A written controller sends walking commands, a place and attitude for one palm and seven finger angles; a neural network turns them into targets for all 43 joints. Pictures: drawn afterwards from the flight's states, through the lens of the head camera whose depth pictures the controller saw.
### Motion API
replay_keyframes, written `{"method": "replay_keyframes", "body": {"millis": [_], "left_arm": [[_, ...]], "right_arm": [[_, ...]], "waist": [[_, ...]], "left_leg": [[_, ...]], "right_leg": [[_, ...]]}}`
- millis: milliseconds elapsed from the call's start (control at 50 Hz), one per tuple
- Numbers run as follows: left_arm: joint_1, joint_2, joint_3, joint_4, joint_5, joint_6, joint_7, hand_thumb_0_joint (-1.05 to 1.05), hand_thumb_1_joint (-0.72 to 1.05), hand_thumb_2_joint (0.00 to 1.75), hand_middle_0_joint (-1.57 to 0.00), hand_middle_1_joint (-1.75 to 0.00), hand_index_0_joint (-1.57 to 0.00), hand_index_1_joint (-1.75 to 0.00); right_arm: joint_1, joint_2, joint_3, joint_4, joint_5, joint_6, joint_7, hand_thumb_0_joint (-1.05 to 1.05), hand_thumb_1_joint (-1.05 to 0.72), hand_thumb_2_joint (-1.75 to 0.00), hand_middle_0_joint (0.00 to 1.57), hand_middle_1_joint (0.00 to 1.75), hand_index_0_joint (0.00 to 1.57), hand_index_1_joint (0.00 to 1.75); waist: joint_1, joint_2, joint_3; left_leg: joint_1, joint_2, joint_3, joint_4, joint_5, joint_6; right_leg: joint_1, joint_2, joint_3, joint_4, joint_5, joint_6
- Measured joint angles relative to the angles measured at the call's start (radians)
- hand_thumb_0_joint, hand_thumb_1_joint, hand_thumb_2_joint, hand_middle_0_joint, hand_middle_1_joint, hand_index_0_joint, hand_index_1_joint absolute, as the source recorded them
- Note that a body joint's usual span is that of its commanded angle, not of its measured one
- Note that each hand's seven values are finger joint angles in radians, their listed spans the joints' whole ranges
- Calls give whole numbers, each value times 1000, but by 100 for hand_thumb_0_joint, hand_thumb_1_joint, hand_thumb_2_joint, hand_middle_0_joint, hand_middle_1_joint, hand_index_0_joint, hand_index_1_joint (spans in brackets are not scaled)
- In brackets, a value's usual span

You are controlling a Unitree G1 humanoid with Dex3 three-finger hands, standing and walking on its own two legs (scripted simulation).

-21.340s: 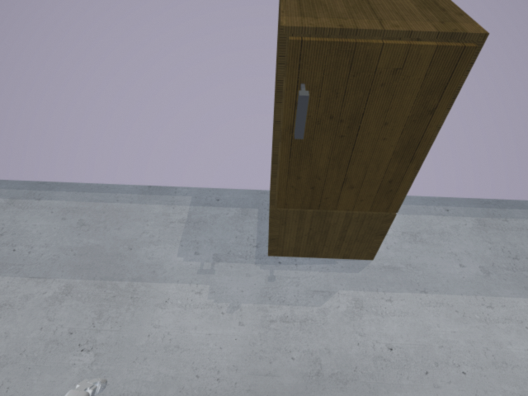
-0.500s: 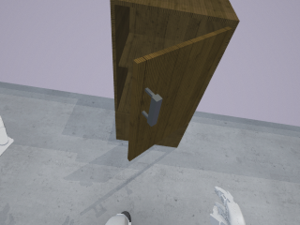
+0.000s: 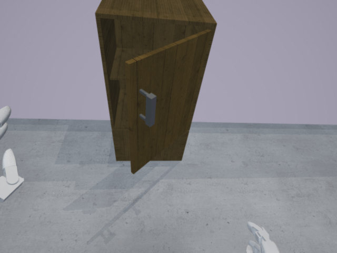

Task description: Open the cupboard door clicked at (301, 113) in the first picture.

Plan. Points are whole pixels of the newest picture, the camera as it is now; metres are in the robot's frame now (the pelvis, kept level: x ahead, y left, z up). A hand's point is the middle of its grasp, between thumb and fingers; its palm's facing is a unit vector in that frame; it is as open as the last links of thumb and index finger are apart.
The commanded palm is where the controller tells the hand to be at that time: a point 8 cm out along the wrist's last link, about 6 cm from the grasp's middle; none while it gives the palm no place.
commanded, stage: stop stepping back and stand still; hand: left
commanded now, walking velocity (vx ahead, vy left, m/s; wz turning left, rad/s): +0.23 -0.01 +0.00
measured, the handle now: (146, 107) +0.57 +0.08 +0.01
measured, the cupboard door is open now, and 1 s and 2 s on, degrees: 44 44 44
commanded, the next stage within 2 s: let the arm hang, fingers relaxed in 1.10 s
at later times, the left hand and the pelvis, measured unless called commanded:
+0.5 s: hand out of the picture +0.12 +0.27 +0.17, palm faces +0.44 -0.70 -0.56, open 7.4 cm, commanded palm +0.06 +0.31 +0.17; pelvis -0.07 +0.00 -0.03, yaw +2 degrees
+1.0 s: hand out of the picture +0.14 +0.30 +0.16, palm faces +0.45 -0.74 -0.51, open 7.4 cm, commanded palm +0.09 +0.33 +0.17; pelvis -0.05 +0.02 -0.01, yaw +1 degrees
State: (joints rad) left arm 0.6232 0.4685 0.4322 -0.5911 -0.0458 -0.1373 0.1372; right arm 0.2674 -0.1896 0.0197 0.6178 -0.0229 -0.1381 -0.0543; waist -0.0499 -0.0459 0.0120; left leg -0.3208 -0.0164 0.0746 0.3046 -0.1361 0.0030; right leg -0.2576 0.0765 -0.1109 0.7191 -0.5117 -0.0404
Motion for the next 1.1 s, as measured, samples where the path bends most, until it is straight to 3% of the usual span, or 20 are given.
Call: {"method": "replay_keyframes", "body": {"millis": [40, 60, 100, 140, 200, 280, 300, 340, 380, 440, 480, 500, 540, 600, 640, 700, 760, 840, 920, 1100], "left_arm": [[52, 40, 15, -53, 8, -2, 1, 2, 89, 90, -21, -30, -21, -30], [55, 47, 22, -72, 10, -7, -3, 2, 89, 90, -21, -30, -21, -30], [24, 37, 28, -72, 12, -18, -20, 2, 89, 90, -22, -30, -21, -31], [-47, 28, 30, -5, 19, -40, -26, 1, 88, 90, -22, -30, -21, -31], [-157, -25, 22, 124, 24, -43, -10, 1, 88, 90, -22, -30, -21, -31], [-185, -103, -12, 156, 23, -31, 22, 1, 89, 90, -21, -30, -20, -30], [-179, -105, -23, 143, 22, -34, 24, 1, 89, 90, -21, -30, -20, -30], [-157, -80, -25, 130, 32, -42, 17, 1, 89, 90, -21, -30, -20, -30], [-110, -49, -11, 117, 35, -54, 1, 2, 89, 90, -21, -30, -20, -30], [-65, -12, 11, 100, 39, -67, -8, 2, 89, 90, -21, -30, -21, -30], [-54, 13, 30, 91, 38, -74, -2, 2, 89, 90, -21, -30, -21, -31], [-59, 22, 40, 88, 38, -78, 2, 2, 89, 90, -21, -30, -21, -31], [-88, 0, 37, 101, 34, -84, -3, 1, 89, 90, -21, -30, -21, -31], [-99, -56, 21, 147, 31, -92, -16, 1, 88, 90, -21, -30, -21, -31], [-82, -86, 11, 173, 27, -95, -18, 1, 88, 90, -21, -30, -21, -31], [-63, -96, -10, 174, 28, -92, -12, 1, 89, 90, -21, -30, -21, -31], [-53, -92, -33, 125, 30, -96, -5, 2, 88, 90, -21, -30, -21, -31], [-68, -60, -20, 98, 31, -105, 2, 2, 88, 90, -22, -30, -21, -31], [-82, -37, 9, 131, 24, -108, 4, 1, 88, 90, -22, -30, -21, -31], [-72, -93, -58, 184, 13, -53, -8, 1, 89, 90, -21, -30, -21, -30]], "right_arm": [[12, -6, -9, -22, 3, 9, -3, 1, -90, -90, 21, 30, 20, 30], [1, -16, -14, -17, 5, 15, -6, 1, -90, -90, 21, 30, 20, 30], [-30, -29, -21, 34, -3, 39, -7, 1, -90, -90, 21, 30, 20, 30], [-34, -17, -23, 80, -2, 65, -10, 1, -90, -90, 21, 30, 20, 30], [-8, 0, -17, 92, 6, 58, -27, 1, -90, -89, 21, 30, 20, 30], [-1, -38, -10, 28, 5, 2, -51, 1, -90, -89, 21, 30, 20, 30], [-7, -47, -15, 10, 5, -13, -53, 1, -90, -89, 21, 30, 20, 30], [-25, -17, -17, 12, 7, -22, -48, 1, -90, -90, 21, 30, 20, 30], [-16, 15, -10, 20, 10, -24, -29, 1, -90, -90, 21, 30, 20, 30], [19, 35, 3, 26, 10, -21, -11, 1, -90, -90, 21, 30, 20, 30], [41, 31, 7, 23, 10, -12, -8, 1, -90, -90, 21, 30, 20, 30], [39, 27, 5, 28, 13, -5, -6, 1, -90, -90, 21, 30, 20, 30], [6, 7, -7, 72, 15, 16, -4, 1, -90, -89, 21, 30, 20, 30], [-22, -18, -24, 119, 16, 39, 2, 1, -90, -89, 21, 30, 20, 30], [-25, -27, -28, 115, 17, 40, -2, 1, -90, -89, 21, 30, 20, 30], [-22, -33, -28, 88, 15, 19, -16, 1, -90, -89, 21, 30, 20, 30], [-17, -56, -33, 45, 5, -8, -25, 1, -90, -89, 21, 30, 20, 30], [-49, -45, -39, 24, 6, -10, -24, 1, -90, -90, 20, 30, 20, 30], [-81, -32, -25, 1, 14, -13, -18, 1, -90, -90, 20, 30, 20, 30], [-102, -17, -5, -2, 15, 6, -7, 1, -90, -89, 21, 30, 20, 30]], "waist": [[17, -27, -12], [45, -34, -11], [84, -35, -15], [88, -50, -54], [78, -67, -121], [37, -17, -119], [20, 5, -104], [10, -22, -61], [6, -32, -49], [8, -3, -36], [17, 24, -27], [29, 32, -19], [42, 61, 15], [56, 78, 21], [51, 75, 13], [43, 53, 13], [42, 65, 15], [64, 26, 31], [65, 38, 27], [63, 75, 32]], "left_leg": [[-103, -24, 30, 163, -154, -17], [-186, -27, 17, 352, -200, -24], [-296, -15, -22, 698, -192, -36], [-306, 17, -34, 849, -174, -32], [-188, 67, -29, 741, -228, 1], [96, 80, -24, 293, -307, 45], [123, 83, -46, 222, -275, 33], [127, 60, -37, 248, -219, -15], [145, 59, -31, 246, -210, -36], [150, 82, -50, 249, -214, -51], [112, 95, -65, 323, -258, -33], [67, 94, -68, 416, -306, -12], [-35, 74, -101, 661, -331, 7], [-122, 48, -77, 825, -265, 3], [-124, 43, -43, 763, -219, 3], [-48, 37, -3, 508, -196, 17], [60, 44, -22, 233, -153, 33], [88, 22, 1, 206, -112, 18], [101, 20, 8, 182, -103, 17], [106, 29, 13, 152, -96, 24]], "right_leg": [[53, -22, 13, -179, -37, -43], [26, -35, 26, -202, 56, -61], [-39, -49, 27, -155, 246, -68], [-65, -64, 20, -137, 235, -50], [-81, -88, 8, -168, 155, -43], [-122, -106, -6, -139, 197, -19], [-151, -101, -5, -82, 166, 4], [-200, -101, 45, 89, 102, 38], [-220, -90, 50, 184, 92, 48], [-173, -83, 13, 112, 107, 52], [-94, -76, 11, -21, 96, 41], [-95, -74, 13, -49, 169, 18], [-110, -67, -3, -20, 216, -27], [-85, -61, 1, -72, 231, -40], [-59, -63, 8, -134, 260, -33], [-23, -72, 11, -197, 288, -26], [-12, -55, -5, -199, 281, -17], [-4, -78, 24, -181, 265, 7], [10, -77, 31, -211, 276, 1], [34, -64, 36, -289, 313, 9]]}}
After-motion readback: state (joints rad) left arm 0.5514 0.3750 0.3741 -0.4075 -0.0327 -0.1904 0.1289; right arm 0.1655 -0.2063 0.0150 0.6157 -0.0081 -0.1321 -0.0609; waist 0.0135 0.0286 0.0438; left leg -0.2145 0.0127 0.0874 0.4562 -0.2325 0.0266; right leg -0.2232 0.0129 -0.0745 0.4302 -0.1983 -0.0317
